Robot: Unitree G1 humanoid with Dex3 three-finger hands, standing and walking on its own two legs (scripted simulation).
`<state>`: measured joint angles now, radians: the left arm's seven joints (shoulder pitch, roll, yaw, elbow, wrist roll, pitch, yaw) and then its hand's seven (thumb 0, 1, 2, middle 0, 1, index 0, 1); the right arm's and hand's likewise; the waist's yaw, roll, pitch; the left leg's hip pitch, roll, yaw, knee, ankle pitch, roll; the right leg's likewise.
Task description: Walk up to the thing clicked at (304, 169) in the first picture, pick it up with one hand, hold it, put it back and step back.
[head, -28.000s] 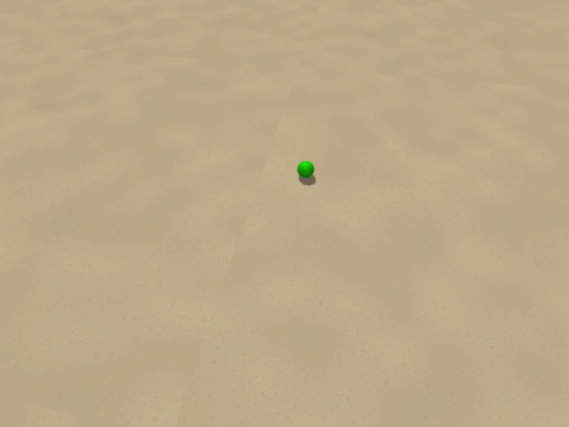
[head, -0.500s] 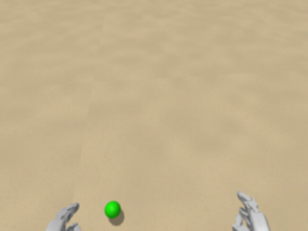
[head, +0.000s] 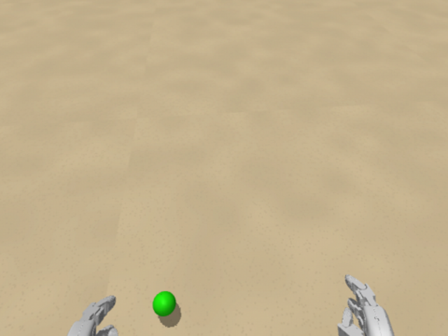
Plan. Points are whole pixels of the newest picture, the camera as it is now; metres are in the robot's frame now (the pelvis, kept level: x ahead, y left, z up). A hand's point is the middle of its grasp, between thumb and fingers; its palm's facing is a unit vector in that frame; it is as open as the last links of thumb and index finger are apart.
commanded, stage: home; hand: left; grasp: from above
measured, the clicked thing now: (164, 303) +0.41 +0.23 -0.67
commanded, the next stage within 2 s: stand in 0.66 s
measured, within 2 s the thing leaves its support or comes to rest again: neither
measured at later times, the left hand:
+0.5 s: hand out of the picture +0.17 +0.18 -0.05, palm faces +0.05 -0.98 -0.20, open 7.4 cm
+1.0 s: hand out of the picture +0.13 +0.23 -0.10, palm faces +0.02 -0.94 -0.34, open 7.4 cm
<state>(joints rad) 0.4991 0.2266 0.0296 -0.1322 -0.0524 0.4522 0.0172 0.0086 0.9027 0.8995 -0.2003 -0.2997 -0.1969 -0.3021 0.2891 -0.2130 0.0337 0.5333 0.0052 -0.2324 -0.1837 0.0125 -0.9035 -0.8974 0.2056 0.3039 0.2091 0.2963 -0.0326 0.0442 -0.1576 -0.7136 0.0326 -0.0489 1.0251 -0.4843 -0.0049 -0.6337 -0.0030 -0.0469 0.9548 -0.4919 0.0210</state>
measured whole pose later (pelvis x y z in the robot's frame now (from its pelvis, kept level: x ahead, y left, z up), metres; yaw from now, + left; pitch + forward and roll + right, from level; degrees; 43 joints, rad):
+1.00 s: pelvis -0.01 +0.00 +0.03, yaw +0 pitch +1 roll +0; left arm 0.22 0.30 0.04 0.61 0.04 0.08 0.03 0.01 0.90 0.90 -0.20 -0.30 -0.20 -0.30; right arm 0.18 -0.28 -0.03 0.82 -0.06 -0.04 -0.02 0.01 -0.90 -0.90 0.21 0.30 0.21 0.30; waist 0.03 -0.02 0.03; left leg -0.44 -0.01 0.00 0.82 -0.39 0.01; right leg -0.41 -0.04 0.00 0.82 -0.43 0.03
